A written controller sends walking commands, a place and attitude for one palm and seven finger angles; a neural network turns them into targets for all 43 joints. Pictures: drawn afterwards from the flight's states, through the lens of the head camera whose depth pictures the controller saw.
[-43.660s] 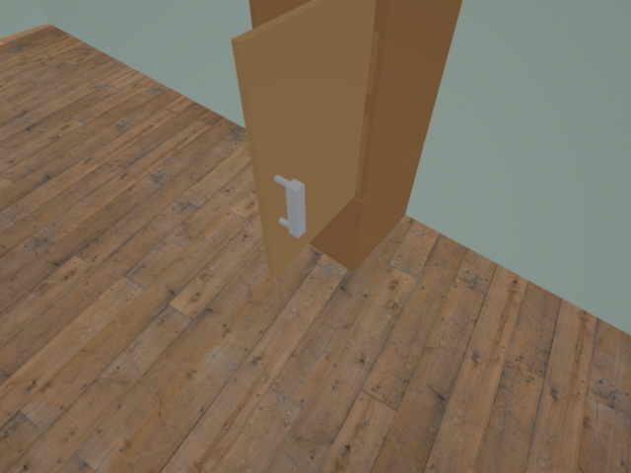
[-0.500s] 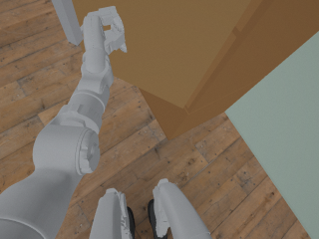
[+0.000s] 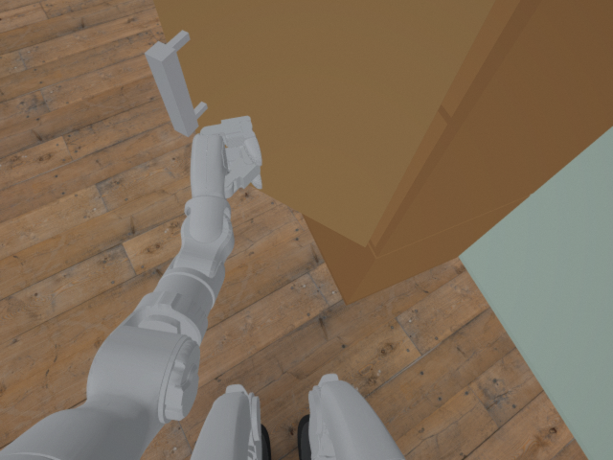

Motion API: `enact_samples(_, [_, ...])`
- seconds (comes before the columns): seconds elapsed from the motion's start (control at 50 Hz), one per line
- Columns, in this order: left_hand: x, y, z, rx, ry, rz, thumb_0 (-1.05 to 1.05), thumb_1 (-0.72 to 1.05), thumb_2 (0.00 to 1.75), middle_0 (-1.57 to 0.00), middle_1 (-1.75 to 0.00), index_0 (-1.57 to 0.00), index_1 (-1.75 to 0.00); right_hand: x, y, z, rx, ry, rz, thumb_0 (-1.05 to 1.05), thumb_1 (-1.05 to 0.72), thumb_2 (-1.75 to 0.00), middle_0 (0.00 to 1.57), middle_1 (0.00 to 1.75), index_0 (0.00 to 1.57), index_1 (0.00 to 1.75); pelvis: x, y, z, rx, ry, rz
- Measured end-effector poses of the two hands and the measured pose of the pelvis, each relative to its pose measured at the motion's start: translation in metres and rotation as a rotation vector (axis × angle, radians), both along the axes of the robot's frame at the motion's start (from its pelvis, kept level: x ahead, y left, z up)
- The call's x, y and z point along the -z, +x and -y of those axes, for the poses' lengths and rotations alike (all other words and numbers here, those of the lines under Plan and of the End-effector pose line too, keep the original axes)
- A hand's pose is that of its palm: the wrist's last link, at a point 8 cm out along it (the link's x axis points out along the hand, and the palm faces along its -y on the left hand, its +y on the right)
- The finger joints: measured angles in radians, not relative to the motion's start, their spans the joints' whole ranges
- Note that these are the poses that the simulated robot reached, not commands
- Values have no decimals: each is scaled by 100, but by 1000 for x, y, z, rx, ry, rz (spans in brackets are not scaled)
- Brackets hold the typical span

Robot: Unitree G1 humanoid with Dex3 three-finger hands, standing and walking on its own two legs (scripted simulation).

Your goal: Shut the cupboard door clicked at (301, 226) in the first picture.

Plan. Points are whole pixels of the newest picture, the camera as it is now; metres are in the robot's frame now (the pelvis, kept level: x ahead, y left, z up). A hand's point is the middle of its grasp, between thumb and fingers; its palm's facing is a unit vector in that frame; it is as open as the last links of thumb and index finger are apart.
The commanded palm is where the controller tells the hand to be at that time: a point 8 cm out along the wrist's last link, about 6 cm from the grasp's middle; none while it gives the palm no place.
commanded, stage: pull the fist back off the door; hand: left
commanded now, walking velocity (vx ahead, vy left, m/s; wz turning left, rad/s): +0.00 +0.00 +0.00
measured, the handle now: (184, 85) +0.63 +0.12 +0.03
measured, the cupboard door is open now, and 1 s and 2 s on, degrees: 36 36 36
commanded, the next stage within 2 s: draw the hand back to the body in 0.16 s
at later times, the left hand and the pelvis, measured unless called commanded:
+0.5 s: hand (212, 186) +0.43 +0.07 +0.08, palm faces -0.03 -1.00 -0.08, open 3.1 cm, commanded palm +0.39 +0.13 +0.09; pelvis +0.01 +0.01 +0.03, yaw -1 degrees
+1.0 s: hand (4, 264) +0.31 +0.19 +0.19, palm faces +0.01 -0.98 -0.19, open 3.2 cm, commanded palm +0.28 +0.25 +0.20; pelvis +0.03 +0.05 +0.11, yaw +0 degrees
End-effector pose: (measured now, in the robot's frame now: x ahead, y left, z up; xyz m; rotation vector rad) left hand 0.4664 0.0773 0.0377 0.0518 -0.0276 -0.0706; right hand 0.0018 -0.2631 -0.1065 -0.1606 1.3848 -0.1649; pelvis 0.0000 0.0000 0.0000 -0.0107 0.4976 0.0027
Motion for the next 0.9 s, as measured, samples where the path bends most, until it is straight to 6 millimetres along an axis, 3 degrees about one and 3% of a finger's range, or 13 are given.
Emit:
enact_samples(0.1, [9,-19,1,4,7,-23,1,90,90,-130,-150,-130,-150,3,34,10,-23,-13,68,0,-91,-90,20,29,20,30,-1,0,2,1,9,16])
enact_samples(0.22, [3,-30,-1,-6,11,0,1,89,90,-130,-150,-130,-150,6,64,3,-46,1,143,0,-91,-90,20,29,20,30,-3,-2,4,-4,15,35])
enact_samples(0.34, [-10,-19,-3,5,14,38,1,89,90,-130,-150,-130,-150,10,68,-10,-43,17,156,0,-91,-90,20,29,20,30,-1,-5,3,-7,10,34])
enact_samples(0.42, [-24,-28,-21,-22,4,33,1,89,90,-130,-150,-130,-150,4,61,-20,-2,50,153,0,-91,-90,20,29,20,30,-11,-1,-2,14,14,55])
enact_samples(0.52, [-47,-66,-55,-45,24,-24,1,90,90,-129,-150,-130,-150,-22,60,-34,23,91,166,1,-91,-90,20,29,20,30,-40,9,-7,36,19,130])
enact_samples(0.6, [-71,-94,-80,-57,-8,-14,1,90,90,-130,-150,-130,-150,-49,74,-38,-5,66,212,1,-91,-90,20,30,20,30,-61,14,-10,23,9,193])
enact_samples(0.7, [-98,-116,-97,-16,-36,62,1,90,90,-130,-150,-130,-150,-80,108,-33,-51,-8,326,1,-91,-90,20,30,20,30,-73,16,-16,-5,-12,251])
enact_samples(0.78, [-104,-132,-108,28,-27,31,1,90,90,-128,-148,-128,-148,-103,140,-35,-71,-44,442,1,-91,-90,20,30,20,30,-79,18,-25,-8,-22,290])
enact_samples(0.9, [-126,-163,-133,7,85,-50,1,90,90,-119,-138,-120,-138,-137,182,-59,-63,-48,586,1,-91,-90,20,29,20,30,-97,26,-39,3,-23,367])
